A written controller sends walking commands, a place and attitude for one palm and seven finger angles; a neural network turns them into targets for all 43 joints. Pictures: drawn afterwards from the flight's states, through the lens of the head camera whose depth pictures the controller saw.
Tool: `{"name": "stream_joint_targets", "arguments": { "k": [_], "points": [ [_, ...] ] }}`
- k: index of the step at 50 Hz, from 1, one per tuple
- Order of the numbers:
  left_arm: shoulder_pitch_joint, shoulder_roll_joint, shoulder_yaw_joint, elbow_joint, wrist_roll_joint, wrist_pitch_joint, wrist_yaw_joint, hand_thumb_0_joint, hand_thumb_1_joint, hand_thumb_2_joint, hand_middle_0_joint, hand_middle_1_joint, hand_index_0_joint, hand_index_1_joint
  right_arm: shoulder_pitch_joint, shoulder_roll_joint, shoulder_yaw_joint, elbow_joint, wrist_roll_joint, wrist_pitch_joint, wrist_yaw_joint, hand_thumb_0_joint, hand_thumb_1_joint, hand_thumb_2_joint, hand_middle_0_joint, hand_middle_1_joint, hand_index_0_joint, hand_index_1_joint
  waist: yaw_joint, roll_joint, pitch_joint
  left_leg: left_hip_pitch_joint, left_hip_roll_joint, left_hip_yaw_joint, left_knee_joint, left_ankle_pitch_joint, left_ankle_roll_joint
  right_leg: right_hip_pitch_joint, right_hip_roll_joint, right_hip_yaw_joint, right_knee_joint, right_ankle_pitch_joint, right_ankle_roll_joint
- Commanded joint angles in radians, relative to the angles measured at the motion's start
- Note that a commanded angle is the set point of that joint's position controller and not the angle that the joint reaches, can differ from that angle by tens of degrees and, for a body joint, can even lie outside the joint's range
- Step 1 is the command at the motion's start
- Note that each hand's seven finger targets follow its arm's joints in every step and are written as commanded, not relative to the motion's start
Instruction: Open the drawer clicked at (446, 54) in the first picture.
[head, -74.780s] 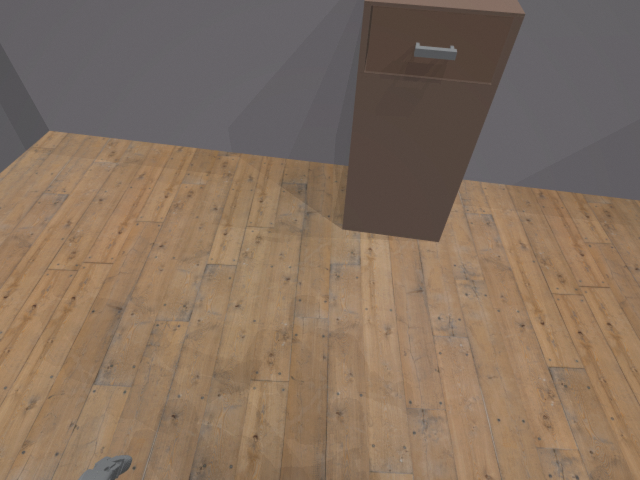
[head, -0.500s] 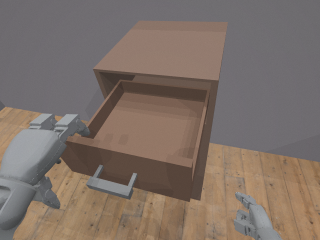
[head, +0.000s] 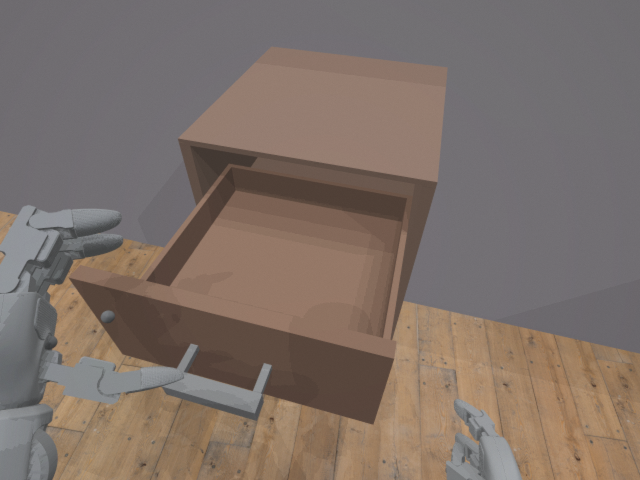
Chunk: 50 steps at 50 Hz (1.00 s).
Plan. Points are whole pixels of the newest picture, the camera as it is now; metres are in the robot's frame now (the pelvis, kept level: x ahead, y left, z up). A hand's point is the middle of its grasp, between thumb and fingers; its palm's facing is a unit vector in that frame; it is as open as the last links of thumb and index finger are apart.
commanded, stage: draw the hand back to the body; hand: left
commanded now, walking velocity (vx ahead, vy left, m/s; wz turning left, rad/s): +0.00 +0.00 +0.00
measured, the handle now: (220, 378) +0.22 +0.15 +0.04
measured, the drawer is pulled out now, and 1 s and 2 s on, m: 0.29 0.29 0.29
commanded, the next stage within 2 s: step back with the hand held close in 0.74 s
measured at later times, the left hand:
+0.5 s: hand (88, 317) +0.18 +0.21 +0.22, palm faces +0.43 -0.80 -0.42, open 9.0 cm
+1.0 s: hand (93, 311) +0.18 +0.21 +0.22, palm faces +0.43 -0.76 -0.49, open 7.4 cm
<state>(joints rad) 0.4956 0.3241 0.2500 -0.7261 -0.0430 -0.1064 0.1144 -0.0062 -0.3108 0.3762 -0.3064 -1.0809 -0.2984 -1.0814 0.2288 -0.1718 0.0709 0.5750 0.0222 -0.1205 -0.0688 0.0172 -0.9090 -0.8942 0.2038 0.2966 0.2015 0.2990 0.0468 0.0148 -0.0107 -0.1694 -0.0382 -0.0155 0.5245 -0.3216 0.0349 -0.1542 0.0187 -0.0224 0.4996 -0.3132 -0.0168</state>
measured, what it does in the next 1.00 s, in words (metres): stands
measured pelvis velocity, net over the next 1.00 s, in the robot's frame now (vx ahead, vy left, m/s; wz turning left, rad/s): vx -0.01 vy -0.03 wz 0.02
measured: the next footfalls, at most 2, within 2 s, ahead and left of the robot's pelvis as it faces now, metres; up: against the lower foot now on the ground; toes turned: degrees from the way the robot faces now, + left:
right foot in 1.96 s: -0.19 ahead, -0.14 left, +0.00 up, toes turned -4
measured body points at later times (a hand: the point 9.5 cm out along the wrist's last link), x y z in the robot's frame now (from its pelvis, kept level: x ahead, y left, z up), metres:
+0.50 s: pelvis +0.00 -0.02 +0.00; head -0.01 -0.04 +0.45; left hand +0.15 +0.25 +0.24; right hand +0.20 -0.24 -0.08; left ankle -0.02 +0.09 -0.74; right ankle -0.03 -0.11 -0.74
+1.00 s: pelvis -0.01 -0.03 +0.00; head +0.00 -0.06 +0.45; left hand +0.16 +0.24 +0.25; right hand +0.17 -0.26 -0.09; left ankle -0.02 +0.09 -0.73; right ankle -0.03 -0.11 -0.74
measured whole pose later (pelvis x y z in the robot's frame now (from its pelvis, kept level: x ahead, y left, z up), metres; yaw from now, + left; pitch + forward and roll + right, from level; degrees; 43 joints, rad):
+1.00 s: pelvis -0.01 -0.03 +0.00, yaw +1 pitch +0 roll -1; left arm 0.49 0.41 0.44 -0.56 -0.08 -0.21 0.10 0.01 0.89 0.89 -0.22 -0.30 -0.21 -0.30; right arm 0.17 -0.24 0.01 0.61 0.05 -0.06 -0.06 0.02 -0.91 -0.89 0.20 0.30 0.20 0.30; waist 0.01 0.08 0.01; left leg -0.22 0.00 -0.04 0.52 -0.29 0.01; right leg -0.19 0.06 -0.06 0.46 -0.27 -0.06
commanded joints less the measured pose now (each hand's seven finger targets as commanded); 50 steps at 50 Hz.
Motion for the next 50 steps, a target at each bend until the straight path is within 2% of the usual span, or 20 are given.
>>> {"name": "stream_joint_targets", "arguments": {
  "k": [1,6,10,11,14,16,22,27,31,35,36,39,40,42,43,44,45,46,47,50],
  "points": [
    [-0.064,0.192,0.153,-0.195,-0.02,-0.074,0.029,0.0,-0.01,0.51,-0.265,-0.885,-0.265,-0.885,-0.157,-0.126,-0.055,-0.14,-0.01,-0.09,-0.003,0.0,-0.9,-0.9,0.2,0.3,0.2,0.3,0.01,0.141,-0.047,0.003,0.096,-0.032,-0.098,0.38,-0.055,0.022,-0.04,-0.024,-0.069,0.267,-0.027],
    [-0.034,0.17,0.176,-0.107,-0.042,-0.07,0.011,0.0,0.165,0.585,-0.252,-0.772,-0.252,-0.772,-0.169,-0.126,-0.068,-0.131,-0.005,-0.063,0.002,0.0,-0.9,-0.9,0.2,0.3,0.2,0.3,0.008,0.042,-0.045,0.006,0.098,-0.023,-0.096,0.397,-0.048,0.029,-0.04,-0.03,-0.075,0.317,-0.019],
    [-0.013,0.189,0.204,-0.114,-0.048,-0.078,0.007,0.0,0.305,0.645,-0.242,-0.683,-0.242,-0.683,-0.175,-0.131,-0.08,-0.133,0.0,-0.046,0.0,0.0,-0.9,-0.9,0.2,0.3,0.2,0.3,0.009,0.006,-0.101,0.034,0.096,-0.008,-0.086,0.388,-0.036,0.034,-0.045,-0.023,-0.079,0.337,-0.01],
    [-0.017,0.196,0.208,-0.137,-0.05,-0.082,0.006,0.0,0.34,0.66,-0.24,-0.66,-0.24,-0.66,-0.185,-0.134,-0.083,-0.133,0.003,-0.047,-0.001,0.0,-0.9,-0.9,0.2,0.3,0.2,0.3,0.008,0.051,-0.121,0.045,0.092,-0.004,-0.083,0.393,-0.036,0.044,-0.046,-0.015,-0.08,0.346,-0.012],
    [0.001,0.204,0.217,-0.136,-0.049,-0.085,0.011,0.0,0.445,0.705,-0.232,-0.592,-0.232,-0.592,-0.179,-0.131,-0.084,-0.131,0.005,-0.045,-0.004,0.0,-0.9,-0.9,0.2,0.3,0.2,0.3,0.008,0.026,-0.137,0.051,0.088,-0.002,-0.079,0.397,-0.032,0.044,-0.047,-0.016,-0.08,0.357,-0.007],
    [-0.015,0.219,0.229,-0.156,-0.051,-0.083,0.014,0.0,0.515,0.735,-0.228,-0.548,-0.228,-0.548,-0.184,-0.134,-0.084,-0.129,0.006,-0.047,-0.007,0.0,-0.9,-0.9,0.2,0.3,0.2,0.3,0.004,0.071,-0.137,0.056,0.084,-0.002,-0.077,0.392,-0.033,0.04,-0.047,-0.009,-0.087,0.357,-0.009],
    [-0.039,0.228,0.247,-0.073,-0.053,-0.078,0.024,0.0,0.725,0.825,-0.213,-0.413,-0.213,-0.413,-0.182,-0.133,-0.087,-0.118,0.012,-0.037,-0.02,0.0,-0.9,-0.9,0.2,0.3,0.2,0.3,-0.002,0.03,-0.065,0.041,0.08,0.004,-0.085,0.306,-0.024,0.001,-0.048,-0.007,-0.112,0.305,-0.003],
    [-0.042,0.208,0.224,-0.049,-0.057,-0.079,0.017,0.0,0.9,0.9,-0.2,-0.3,-0.2,-0.3,-0.195,-0.134,-0.087,-0.116,0.011,-0.035,-0.018,0.0,-0.9,-0.9,0.2,0.3,0.2,0.3,-0.002,0.019,-0.056,0.037,0.075,0.007,-0.083,0.293,-0.016,0.003,-0.052,0.0,-0.115,0.319,0.002],
    [-0.052,0.221,0.227,-0.08,-0.056,-0.085,0.016,0.0,0.9,0.9,-0.2,-0.3,-0.2,-0.3,-0.206,-0.135,-0.087,-0.118,0.01,-0.041,-0.016,0.0,-0.9,-0.9,0.2,0.3,0.2,0.3,0.005,0.051,-0.069,0.048,0.07,0.007,-0.08,0.284,-0.015,0.006,-0.053,0.007,-0.122,0.309,0.0],
    [-0.032,0.229,0.236,-0.08,-0.057,-0.088,0.018,0.0,0.9,0.9,-0.2,-0.3,-0.2,-0.3,-0.201,-0.127,-0.083,-0.12,0.009,-0.044,-0.015,0.0,-0.9,-0.9,0.2,0.3,0.2,0.3,0.009,0.036,-0.082,0.043,0.07,0.009,-0.083,0.288,-0.015,0.021,-0.055,0.004,-0.115,0.321,0.003],
    [-0.037,0.238,0.247,-0.08,-0.059,-0.089,0.019,0.0,0.9,0.9,-0.2,-0.3,-0.2,-0.3,-0.208,-0.13,-0.086,-0.116,0.009,-0.045,-0.017,0.0,-0.9,-0.9,0.2,0.3,0.2,0.3,0.009,0.052,-0.073,0.048,0.069,0.013,-0.078,0.281,-0.015,0.015,-0.055,0.015,-0.128,0.325,0.001],
    [-0.032,0.22,0.234,-0.05,-0.06,-0.089,0.018,0.0,0.9,0.9,-0.2,-0.3,-0.2,-0.3,-0.2,-0.126,-0.085,-0.116,0.012,-0.043,-0.017,0.0,-0.9,-0.9,0.2,0.3,0.2,0.3,0.004,0.027,-0.049,0.042,0.071,0.012,-0.083,0.258,-0.015,-0.002,-0.054,0.012,-0.133,0.286,0.006],
    [-0.032,0.223,0.237,-0.057,-0.059,-0.093,0.018,0.0,0.9,0.9,-0.2,-0.3,-0.2,-0.3,-0.2,-0.128,-0.087,-0.116,0.011,-0.044,-0.016,0.0,-0.9,-0.9,0.2,0.3,0.2,0.3,0.005,0.03,-0.067,0.048,0.07,0.013,-0.082,0.261,-0.014,0.005,-0.056,0.012,-0.131,0.29,0.006],
    [-0.034,0.217,0.232,-0.039,-0.06,-0.092,0.016,0.0,0.9,0.9,-0.2,-0.3,-0.2,-0.3,-0.203,-0.128,-0.087,-0.112,0.012,-0.043,-0.017,0.0,-0.9,-0.9,0.2,0.3,0.2,0.3,0.003,0.037,-0.044,0.042,0.069,0.015,-0.086,0.247,-0.013,-0.004,-0.058,0.016,-0.14,0.279,0.006],
    [-0.192,0.387,0.406,-0.114,-0.053,-0.138,0.026,0.0,0.9,0.9,-0.2,-0.3,-0.2,-0.3,-0.131,-0.161,-0.095,-0.139,0.021,-0.023,-0.007,0.0,-0.9,-0.9,0.2,0.3,0.2,0.3,-0.04,0.01,0.019,-0.013,0.071,-0.023,-0.028,0.179,0.01,-0.099,-0.123,0.163,-0.211,0.318,-0.005],
    [-0.118,0.316,0.355,0.002,-0.047,-0.144,0.016,0.0,0.9,0.9,-0.2,-0.3,-0.2,-0.3,-0.138,-0.142,-0.094,-0.112,0.02,-0.013,-0.007,0.0,-0.9,-0.9,0.2,0.3,0.2,0.3,-0.05,-0.062,0.015,0.002,0.061,-0.024,0.016,0.148,0.007,-0.115,-0.16,0.178,-0.228,0.348,-0.014],
    [-0.076,0.279,0.312,0.021,-0.04,-0.143,0.011,0.0,0.9,0.9,-0.2,-0.3,-0.2,-0.3,-0.152,-0.141,-0.094,-0.114,0.02,-0.003,-0.003,0.0,-0.9,-0.9,0.2,0.3,0.2,0.3,-0.054,-0.12,0.002,0.003,0.056,-0.022,0.04,0.15,0.006,-0.104,-0.18,0.178,-0.22,0.409,-0.015],
    [-0.08,0.279,0.31,0.007,-0.037,-0.149,0.007,0.0,0.9,0.9,-0.2,-0.3,-0.2,-0.3,-0.16,-0.15,-0.098,-0.126,0.022,0.0,-0.001,0.0,-0.9,-0.9,0.2,0.3,0.2,0.3,-0.054,-0.093,-0.01,0.004,0.051,-0.017,0.048,0.159,0.004,-0.112,-0.193,0.185,-0.205,0.465,-0.019],
    [-0.037,0.25,0.285,0.032,-0.034,-0.153,0.005,0.0,0.9,0.9,-0.2,-0.3,-0.2,-0.3,-0.16,-0.148,-0.095,-0.126,0.022,0.005,0.0,0.0,-0.9,-0.9,0.2,0.3,0.2,0.3,-0.058,-0.08,-0.047,0.003,0.057,-0.015,0.036,0.178,0.006,-0.081,-0.196,0.155,-0.175,0.474,-0.016],
    [0.064,0.237,0.283,0.007,-0.038,-0.152,0.009,0.0,0.9,0.9,-0.2,-0.3,-0.2,-0.3,-0.162,-0.159,-0.107,-0.147,0.025,0.027,0.008,0.0,-0.9,-0.9,0.2,0.3,0.2,0.3,-0.054,-0.028,-0.114,0.006,0.096,-0.026,-0.011,0.314,0.01,-0.036,-0.171,0.112,-0.109,0.475,0.003]
  ]
}}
